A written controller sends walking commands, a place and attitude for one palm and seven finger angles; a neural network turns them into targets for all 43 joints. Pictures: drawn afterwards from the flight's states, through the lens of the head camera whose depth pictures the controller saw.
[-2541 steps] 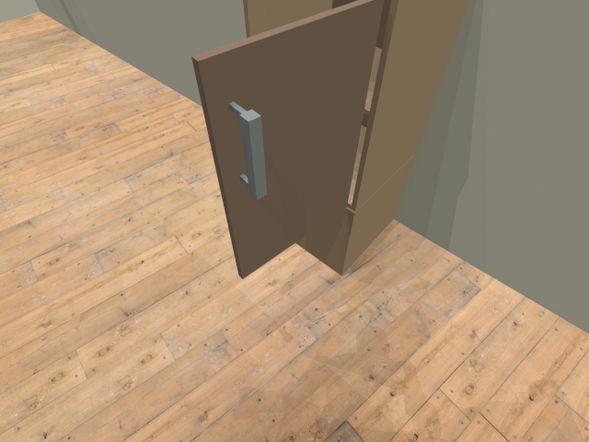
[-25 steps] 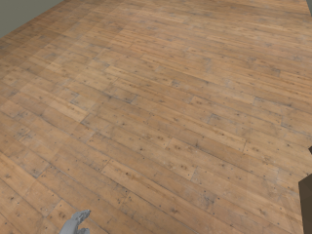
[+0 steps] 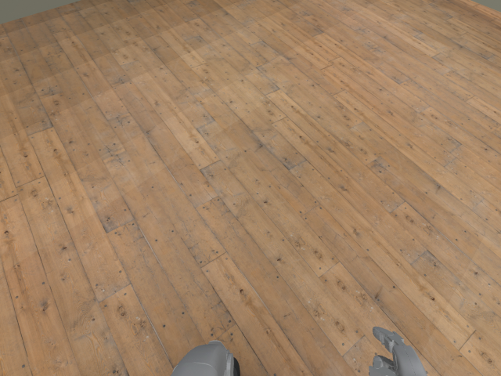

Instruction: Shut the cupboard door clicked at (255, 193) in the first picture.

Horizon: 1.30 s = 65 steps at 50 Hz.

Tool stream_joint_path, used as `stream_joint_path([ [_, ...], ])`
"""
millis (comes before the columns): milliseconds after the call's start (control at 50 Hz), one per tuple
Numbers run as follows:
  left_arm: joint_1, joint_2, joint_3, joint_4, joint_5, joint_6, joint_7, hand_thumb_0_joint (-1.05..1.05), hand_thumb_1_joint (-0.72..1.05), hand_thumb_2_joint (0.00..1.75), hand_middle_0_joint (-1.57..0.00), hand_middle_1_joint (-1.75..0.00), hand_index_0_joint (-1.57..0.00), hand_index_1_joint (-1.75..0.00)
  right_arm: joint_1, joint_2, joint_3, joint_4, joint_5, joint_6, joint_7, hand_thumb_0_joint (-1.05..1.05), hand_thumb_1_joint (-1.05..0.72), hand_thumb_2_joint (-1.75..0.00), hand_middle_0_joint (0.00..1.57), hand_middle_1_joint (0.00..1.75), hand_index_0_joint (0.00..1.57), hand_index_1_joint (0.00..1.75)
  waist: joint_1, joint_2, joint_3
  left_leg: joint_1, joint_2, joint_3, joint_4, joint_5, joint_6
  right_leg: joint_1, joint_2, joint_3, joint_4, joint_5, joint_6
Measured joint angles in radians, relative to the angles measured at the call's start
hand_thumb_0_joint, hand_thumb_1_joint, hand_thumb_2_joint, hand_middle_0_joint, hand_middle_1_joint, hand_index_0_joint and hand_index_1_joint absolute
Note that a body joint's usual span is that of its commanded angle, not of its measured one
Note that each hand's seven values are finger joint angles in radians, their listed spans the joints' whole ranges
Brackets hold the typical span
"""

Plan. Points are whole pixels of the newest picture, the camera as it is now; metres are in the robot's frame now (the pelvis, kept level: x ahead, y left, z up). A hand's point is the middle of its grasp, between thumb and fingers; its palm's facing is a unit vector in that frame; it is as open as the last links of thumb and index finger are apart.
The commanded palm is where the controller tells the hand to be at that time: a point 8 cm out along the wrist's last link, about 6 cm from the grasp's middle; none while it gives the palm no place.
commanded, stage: turn to face it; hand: left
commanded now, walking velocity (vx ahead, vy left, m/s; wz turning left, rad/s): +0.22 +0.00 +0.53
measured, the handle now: out of the picture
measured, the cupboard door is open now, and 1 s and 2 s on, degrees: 22 22 22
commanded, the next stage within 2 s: none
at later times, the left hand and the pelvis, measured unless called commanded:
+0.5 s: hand out of the picture +0.11 +0.24 -0.16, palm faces +0.05 -0.97 -0.22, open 7.4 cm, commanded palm none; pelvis +0.11 +0.05 +0.01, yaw -5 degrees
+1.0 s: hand (156, 224) +0.39 +0.23 -0.11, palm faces -0.38 -0.88 -0.29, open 7.4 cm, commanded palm none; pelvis +0.15 +0.08 +0.03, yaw -24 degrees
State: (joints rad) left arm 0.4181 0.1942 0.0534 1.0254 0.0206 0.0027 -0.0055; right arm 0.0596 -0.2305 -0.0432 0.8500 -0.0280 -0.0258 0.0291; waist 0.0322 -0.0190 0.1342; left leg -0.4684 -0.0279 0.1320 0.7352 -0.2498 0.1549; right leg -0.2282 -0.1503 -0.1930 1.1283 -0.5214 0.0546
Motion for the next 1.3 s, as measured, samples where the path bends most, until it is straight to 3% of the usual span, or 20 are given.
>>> stream_joint_path([
  [60,-0.089,0.021,0.019,-0.043,0.006,0.006,0.006,0.01,0.9,0.9,-0.2,-0.3,-0.2,-0.3,0.035,0.005,0.009,0.014,0.002,0.003,-0.021,0.01,-0.91,-0.9,0.2,0.3,0.2,0.3,0.006,-0.008,-0.006,0.065,-0.03,-0.023,-0.073,-0.01,-0.015,-0.18,0.013,0.111,0.165,0.104,-0.002],
  [160,-0.215,0.033,0.031,-0.117,0.012,-0.004,0.011,0.01,0.91,0.9,-0.2,-0.3,-0.2,-0.3,0.097,0.032,0.021,0.065,0.007,0.002,-0.041,0.01,-0.91,-0.9,0.2,0.3,0.2,0.3,-0.004,-0.008,-0.025,0.186,-0.061,-0.068,-0.247,0.039,0.001,-0.34,0.018,0.197,0.065,0.262,0.011],
  [200,-0.24,0.035,0.029,-0.124,0.011,-0.002,0.019,0.0,0.91,0.9,-0.2,-0.3,-0.2,-0.3,0.122,0.052,0.023,0.086,0.011,0.002,-0.051,0.01,-0.91,-0.9,0.2,0.3,0.2,0.3,-0.01,-0.009,-0.038,0.233,-0.062,-0.077,-0.301,0.049,-0.018,-0.36,0.036,0.22,0.019,0.301,0.011],
  [280,-0.238,0.021,0.022,-0.106,0.005,0.009,0.032,0.0,0.91,0.9,-0.2,-0.3,-0.2,-0.3,0.164,0.07,0.016,0.124,0.013,0.011,-0.071,0.01,-0.92,-0.9,0.21,0.3,0.2,0.3,-0.007,-0.004,-0.061,0.321,-0.064,-0.055,-0.38,0.061,-0.079,-0.314,0.09,0.226,-0.133,0.323,-0.001],
  [360,-0.182,-0.012,0.019,-0.085,0.001,0.02,0.028,0.0,0.91,0.9,-0.2,-0.3,-0.2,-0.3,0.177,0.066,0.002,0.139,0.012,0.034,-0.074,0.01,-0.92,-0.9,0.21,0.3,0.2,0.3,0.002,0.033,-0.072,0.354,-0.059,0.004,-0.369,0.032,-0.082,-0.174,0.142,0.132,-0.361,0.278,-0.031],
  [400,-0.143,-0.023,0.023,-0.082,0.002,0.019,0.024,0.0,0.9,0.9,-0.2,-0.3,-0.2,-0.3,0.177,0.061,-0.006,0.138,0.015,0.049,-0.073,0.01,-0.92,-0.9,0.21,0.3,0.2,0.3,0.008,0.047,-0.078,0.328,-0.058,0.032,-0.297,-0.017,-0.07,-0.089,0.166,0.087,-0.469,0.282,-0.055],
  [440,-0.098,-0.015,0.027,-0.088,0.009,0.009,0.025,0.0,0.9,0.9,-0.2,-0.3,-0.2,-0.3,0.172,0.064,-0.012,0.133,0.025,0.061,-0.067,0.01,-0.91,-0.9,0.21,0.3,0.2,0.3,0.025,0.019,-0.088,0.223,-0.069,0.059,-0.091,-0.087,-0.122,-0.012,0.162,0.108,-0.594,0.245,-0.106],
  [480,-0.084,-0.034,0.028,-0.062,0.011,0.021,0.036,0.0,0.9,0.9,-0.2,-0.3,-0.2,-0.3,0.133,0.05,-0.018,0.131,0.022,0.081,-0.061,0.01,-0.91,-0.9,0.21,0.3,0.2,0.3,0.035,0.061,-0.066,0.108,-0.033,-0.023,0.173,-0.198,-0.154,-0.027,0.199,0.122,-0.571,0.193,-0.103],
  [520,-0.066,-0.037,0.026,-0.046,0.015,0.04,0.042,0.0,0.9,0.9,-0.2,-0.3,-0.2,-0.3,0.109,0.056,-0.017,0.112,0.017,0.089,-0.049,0.01,-0.91,-0.9,0.2,0.3,0.2,0.3,0.023,0.061,-0.055,0.043,-0.001,-0.093,0.291,-0.226,-0.165,-0.032,0.21,0.136,-0.571,0.215,-0.087],
  [560,-0.054,-0.029,0.027,-0.033,0.019,0.049,0.042,0.0,0.9,0.9,-0.2,-0.3,-0.2,-0.3,0.095,0.072,-0.007,0.094,0.017,0.082,-0.041,0.01,-0.91,-0.9,0.2,0.3,0.2,0.3,0.018,0.025,-0.055,0.041,0.036,-0.129,0.224,-0.23,-0.173,-0.042,0.202,0.172,-0.576,0.23,-0.072],
  [620,-0.056,-0.021,0.028,-0.024,0.012,0.054,0.025,0.0,0.9,0.9,-0.2,-0.3,-0.2,-0.3,0.094,0.082,0.004,0.069,0.018,0.053,-0.047,0.01,-0.91,-0.9,0.2,0.3,0.2,0.3,0.01,-0.018,-0.061,0.132,0.077,-0.157,-0.07,-0.101,-0.19,-0.069,0.181,0.229,-0.542,0.213,-0.042],
  [700,-0.111,-0.006,0.032,-0.031,-0.001,0.069,0.008,0.01,0.9,0.9,-0.2,-0.3,-0.2,-0.3,0.107,0.081,0.015,0.069,0.001,0.027,-0.068,0.01,-0.91,-0.9,0.2,0.3,0.2,0.3,0.007,-0.024,-0.059,0.176,0.075,-0.089,-0.103,-0.098,-0.15,-0.164,0.176,0.243,-0.26,0.021,-0.039],
  [740,-0.15,0.015,0.042,-0.048,0.001,0.071,0.004,0.01,0.9,0.9,-0.2,-0.3,-0.2,-0.3,0.128,0.084,0.02,0.069,-0.006,0.026,-0.074,0.01,-0.91,-0.9,0.2,0.3,0.2,0.3,-0.004,-0.014,-0.061,0.208,0.087,-0.071,-0.143,-0.091,-0.141,-0.209,0.175,0.211,-0.115,0.0,-0.029],
  [800,-0.215,0.053,0.056,-0.09,0.001,0.069,-0.002,0.01,0.9,0.9,-0.2,-0.3,-0.2,-0.3,0.154,0.081,0.021,0.077,-0.009,0.03,-0.078,0.01,-0.91,-0.9,0.21,0.3,0.2,0.3,-0.016,-0.007,-0.053,0.25,0.105,-0.047,-0.205,-0.064,-0.141,-0.242,0.159,0.172,-0.045,0.029,-0.015],
  [920,-0.318,0.1,0.063,-0.153,0.005,0.069,-0.013,0.0,0.91,0.9,-0.19,-0.3,-0.2,-0.3,0.192,0.043,0.003,0.098,-0.01,0.038,-0.072,0.01,-0.91,-0.9,0.21,0.3,0.2,0.3,-0.041,0.011,-0.043,0.295,0.137,0.033,-0.233,-0.069,-0.154,-0.221,0.129,0.142,-0.19,0.111,-0.015],
  [1000,-0.353,0.102,0.051,-0.178,0.007,0.065,-0.019,0.0,0.91,0.9,-0.19,-0.3,-0.2,-0.3,0.215,0.008,-0.01,0.104,-0.009,0.045,-0.064,0.01,-0.91,-0.9,0.21,0.3,0.2,0.3,-0.065,0.035,-0.041,0.3,0.162,0.085,-0.18,-0.112,-0.173,-0.146,0.133,0.123,-0.359,0.146,-0.036],
  [1040,-0.355,0.1,0.038,-0.195,0.007,0.051,-0.022,0.0,0.91,0.9,-0.19,-0.3,-0.2,-0.3,0.234,-0.009,-0.015,0.104,-0.003,0.049,-0.058,0.01,-0.91,-0.9,0.21,0.3,0.2,0.3,-0.069,0.043,-0.05,0.281,0.176,0.103,-0.109,-0.151,-0.189,-0.077,0.136,0.115,-0.498,0.254,-0.056],
  [1100,-0.348,0.076,0.017,-0.202,0.003,0.021,-0.008,0.0,0.91,0.9,-0.19,-0.3,-0.2,-0.3,0.209,-0.039,-0.02,0.109,0.009,0.083,-0.057,0.01,-0.91,-0.9,0.2,0.3,0.2,0.3,-0.069,0.072,-0.04,0.155,0.157,-0.003,0.201,-0.276,-0.216,-0.086,0.16,0.135,-0.483,0.189,-0.091],
  [1160,-0.324,0.045,0.001,-0.199,0.001,0.03,0.006,0.0,0.9,0.9,-0.2,-0.3,-0.2,-0.3,0.176,-0.043,-0.019,0.097,0.011,0.098,-0.058,0.01,-0.91,-0.9,0.2,0.3,0.2,0.3,-0.072,0.073,-0.031,0.041,0.124,-0.072,0.396,-0.24,-0.231,-0.071,0.169,0.158,-0.525,0.229,-0.093],
  [1300,-0.26,0.004,-0.011,-0.168,0.006,0.042,0.0,0.0,0.9,0.9,-0.2,-0.3,-0.21,-0.3,0.121,-0.011,-0.011,0.047,0.007,0.091,-0.042,0.01,-0.91,-0.9,0.2,0.3,0.2,0.3,-0.049,0.029,-0.039,-0.027,0.109,-0.125,0.304,-0.125,-0.248,-0.062,0.187,0.218,-0.616,0.293,-0.092],
])
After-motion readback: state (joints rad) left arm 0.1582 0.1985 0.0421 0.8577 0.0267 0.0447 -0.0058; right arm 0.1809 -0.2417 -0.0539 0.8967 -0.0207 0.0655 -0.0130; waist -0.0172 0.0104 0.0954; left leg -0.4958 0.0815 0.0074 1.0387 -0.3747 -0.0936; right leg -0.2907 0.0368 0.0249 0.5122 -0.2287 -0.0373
